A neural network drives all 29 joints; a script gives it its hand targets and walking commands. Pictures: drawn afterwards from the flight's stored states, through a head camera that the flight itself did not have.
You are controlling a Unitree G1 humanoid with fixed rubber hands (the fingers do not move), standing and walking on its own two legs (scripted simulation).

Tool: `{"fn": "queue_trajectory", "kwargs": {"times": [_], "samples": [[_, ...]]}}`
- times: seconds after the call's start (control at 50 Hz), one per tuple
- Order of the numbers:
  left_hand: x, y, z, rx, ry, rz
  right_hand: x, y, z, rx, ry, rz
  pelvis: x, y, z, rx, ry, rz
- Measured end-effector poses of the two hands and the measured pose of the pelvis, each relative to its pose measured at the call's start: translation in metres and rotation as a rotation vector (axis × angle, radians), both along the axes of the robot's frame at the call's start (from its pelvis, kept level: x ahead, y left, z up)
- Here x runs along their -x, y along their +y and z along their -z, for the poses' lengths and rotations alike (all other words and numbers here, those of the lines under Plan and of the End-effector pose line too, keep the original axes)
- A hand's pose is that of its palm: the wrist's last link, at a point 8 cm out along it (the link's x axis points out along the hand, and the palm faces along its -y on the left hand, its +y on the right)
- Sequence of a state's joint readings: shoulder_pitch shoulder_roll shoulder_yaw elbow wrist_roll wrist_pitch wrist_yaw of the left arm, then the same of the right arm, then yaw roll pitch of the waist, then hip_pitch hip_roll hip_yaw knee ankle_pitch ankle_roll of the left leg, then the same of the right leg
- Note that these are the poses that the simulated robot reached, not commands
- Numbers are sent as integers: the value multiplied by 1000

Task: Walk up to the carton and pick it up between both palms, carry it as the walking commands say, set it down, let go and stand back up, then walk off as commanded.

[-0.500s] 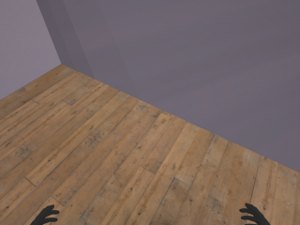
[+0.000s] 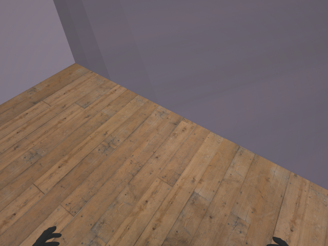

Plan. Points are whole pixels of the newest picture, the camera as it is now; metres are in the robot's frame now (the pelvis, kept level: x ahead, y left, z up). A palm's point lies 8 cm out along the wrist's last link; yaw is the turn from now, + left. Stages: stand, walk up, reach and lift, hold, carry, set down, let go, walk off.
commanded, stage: walk up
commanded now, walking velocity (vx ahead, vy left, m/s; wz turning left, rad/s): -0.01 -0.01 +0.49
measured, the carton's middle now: out of the picture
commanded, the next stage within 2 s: none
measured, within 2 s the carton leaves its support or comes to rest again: neither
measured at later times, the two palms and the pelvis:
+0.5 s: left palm out of the picture -0.02 +0.26 -0.11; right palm out of the picture +0.13 -0.28 -0.12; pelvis -0.04 -0.03 +0.00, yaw +14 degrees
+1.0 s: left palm out of the picture -0.14 +0.26 -0.13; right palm (233, 229) +0.18 -0.18 -0.10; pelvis -0.07 -0.02 +0.00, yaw +32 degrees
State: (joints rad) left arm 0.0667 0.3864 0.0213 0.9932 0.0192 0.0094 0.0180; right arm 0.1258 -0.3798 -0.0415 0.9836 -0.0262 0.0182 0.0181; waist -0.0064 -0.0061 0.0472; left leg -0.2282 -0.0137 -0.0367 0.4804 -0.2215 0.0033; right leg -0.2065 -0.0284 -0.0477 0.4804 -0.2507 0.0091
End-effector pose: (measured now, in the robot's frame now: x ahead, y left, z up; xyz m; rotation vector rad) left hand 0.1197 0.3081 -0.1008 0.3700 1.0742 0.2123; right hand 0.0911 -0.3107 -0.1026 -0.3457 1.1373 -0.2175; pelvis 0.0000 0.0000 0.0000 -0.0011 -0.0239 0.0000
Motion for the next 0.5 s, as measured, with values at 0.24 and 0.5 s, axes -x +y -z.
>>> {"fn": "queue_trajectory", "kwargs": {"times": [0.24,0.5], "samples": [[90,-10,42,81,137,-166,-25,48,17,-47,11,-133,18,7,14,9,24,-96],[138,-48,11,51,71,-294,-34,32,21,-92,14,-234,39,-33,3,2,55,-243]]}}
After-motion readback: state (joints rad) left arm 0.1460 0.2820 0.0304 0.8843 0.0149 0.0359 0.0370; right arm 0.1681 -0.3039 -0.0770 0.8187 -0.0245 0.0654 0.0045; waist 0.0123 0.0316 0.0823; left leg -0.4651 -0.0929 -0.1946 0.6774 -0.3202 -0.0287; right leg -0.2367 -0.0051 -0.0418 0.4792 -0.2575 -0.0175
